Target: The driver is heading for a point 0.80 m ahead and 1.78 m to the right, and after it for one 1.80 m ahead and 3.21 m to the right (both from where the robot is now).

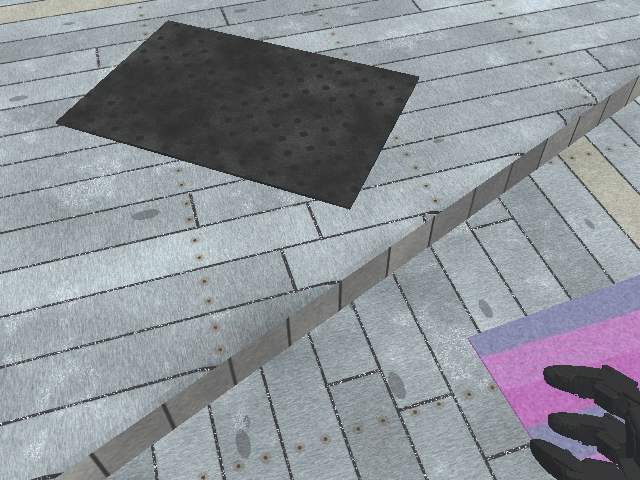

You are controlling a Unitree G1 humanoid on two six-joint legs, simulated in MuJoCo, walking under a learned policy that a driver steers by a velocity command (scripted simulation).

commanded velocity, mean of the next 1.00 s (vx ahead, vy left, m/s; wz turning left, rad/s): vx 1.00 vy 0.00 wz -0.98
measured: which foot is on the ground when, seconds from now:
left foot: down 0.00-0.48, up 0.50-0.88, down 0.90-1.00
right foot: down 0.00-0.00, up 0.02-0.46, down 0.48-0.90, up 0.92-1.00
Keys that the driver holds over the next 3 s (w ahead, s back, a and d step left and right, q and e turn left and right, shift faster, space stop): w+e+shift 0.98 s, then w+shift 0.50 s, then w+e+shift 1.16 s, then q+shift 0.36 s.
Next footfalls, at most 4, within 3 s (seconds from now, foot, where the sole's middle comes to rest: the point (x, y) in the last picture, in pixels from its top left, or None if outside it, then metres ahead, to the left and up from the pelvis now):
0.48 right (442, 466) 0.53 -0.15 -0.75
0.90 left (471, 291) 0.98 -0.24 -0.75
1.38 right None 0.91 -0.76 -0.75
1.86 left None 1.26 -1.13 -0.75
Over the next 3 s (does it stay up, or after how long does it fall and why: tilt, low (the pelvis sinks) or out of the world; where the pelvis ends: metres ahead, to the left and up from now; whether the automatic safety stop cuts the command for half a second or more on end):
stays up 0.85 -1.84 0.02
